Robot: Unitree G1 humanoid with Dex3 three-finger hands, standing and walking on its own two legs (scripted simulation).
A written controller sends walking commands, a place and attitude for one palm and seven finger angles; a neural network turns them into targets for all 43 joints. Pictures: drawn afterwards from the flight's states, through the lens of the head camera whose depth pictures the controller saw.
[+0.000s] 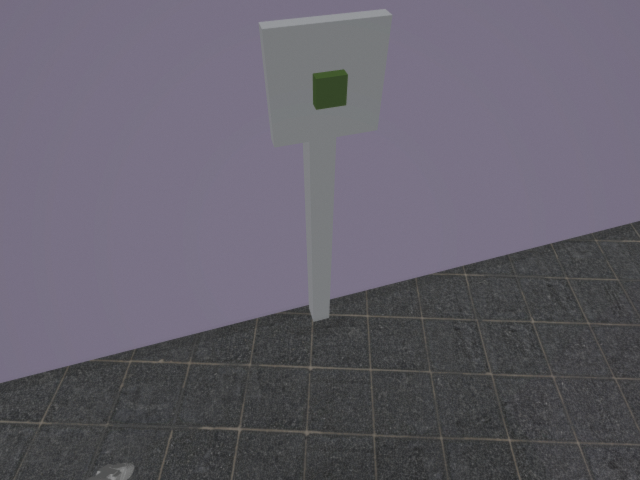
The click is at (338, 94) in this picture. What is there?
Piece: button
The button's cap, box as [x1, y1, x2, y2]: [313, 69, 347, 109]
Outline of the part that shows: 343,69 313,73 313,104 316,109 345,104 347,74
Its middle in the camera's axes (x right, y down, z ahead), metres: +0.01 -0.27 +0.70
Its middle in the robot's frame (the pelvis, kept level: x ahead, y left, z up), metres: +0.72 +0.02 +0.13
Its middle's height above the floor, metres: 0.90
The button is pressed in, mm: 0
